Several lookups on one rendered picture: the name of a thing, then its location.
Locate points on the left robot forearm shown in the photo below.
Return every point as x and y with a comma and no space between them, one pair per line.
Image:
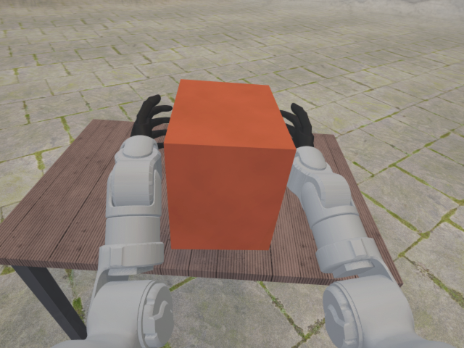
133,211

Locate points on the robot right hand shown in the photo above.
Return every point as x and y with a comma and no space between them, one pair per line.
301,132

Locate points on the right robot forearm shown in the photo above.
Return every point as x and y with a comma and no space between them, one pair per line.
344,248

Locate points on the robot left hand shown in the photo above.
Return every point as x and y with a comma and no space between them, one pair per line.
144,122

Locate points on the right robot upper arm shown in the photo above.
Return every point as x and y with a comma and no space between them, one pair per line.
371,312

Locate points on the table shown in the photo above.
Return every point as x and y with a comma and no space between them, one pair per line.
61,223

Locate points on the carton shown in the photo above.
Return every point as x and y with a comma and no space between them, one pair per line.
228,157

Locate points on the left robot upper arm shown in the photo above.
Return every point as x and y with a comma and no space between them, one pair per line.
128,314

